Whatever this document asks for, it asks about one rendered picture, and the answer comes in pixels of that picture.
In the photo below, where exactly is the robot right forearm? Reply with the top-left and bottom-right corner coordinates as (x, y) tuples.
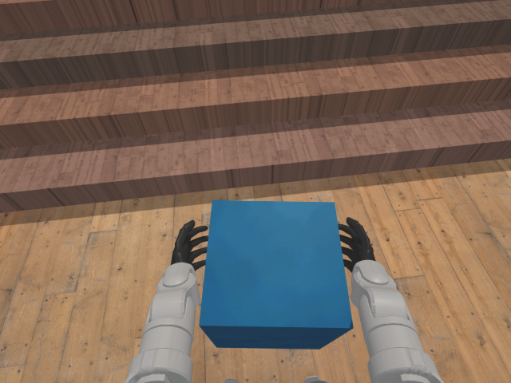
(351, 260), (444, 383)

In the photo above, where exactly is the robot left forearm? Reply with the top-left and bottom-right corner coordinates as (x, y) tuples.
(125, 263), (200, 383)

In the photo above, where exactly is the carton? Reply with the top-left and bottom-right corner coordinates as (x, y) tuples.
(199, 200), (354, 349)

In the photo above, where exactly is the left robot hand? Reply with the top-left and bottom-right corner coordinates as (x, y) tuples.
(171, 220), (208, 271)

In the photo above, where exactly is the right robot hand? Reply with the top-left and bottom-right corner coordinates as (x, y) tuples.
(338, 217), (375, 273)

